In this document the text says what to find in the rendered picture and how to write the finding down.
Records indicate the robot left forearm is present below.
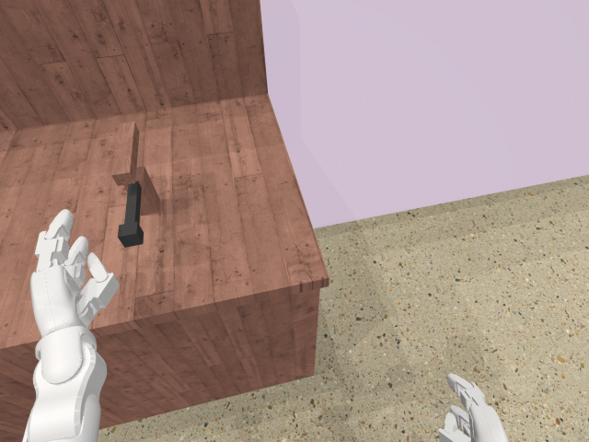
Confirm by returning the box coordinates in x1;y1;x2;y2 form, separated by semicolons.
22;326;107;442

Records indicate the robot right hand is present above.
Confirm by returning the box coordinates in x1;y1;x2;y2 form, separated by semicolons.
439;373;509;442

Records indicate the robot left hand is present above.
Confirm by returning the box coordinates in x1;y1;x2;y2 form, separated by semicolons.
30;209;120;338

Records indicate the counter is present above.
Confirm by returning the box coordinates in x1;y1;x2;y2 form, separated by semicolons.
0;0;329;442

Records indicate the tap lever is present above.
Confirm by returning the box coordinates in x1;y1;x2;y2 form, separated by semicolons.
118;181;144;248

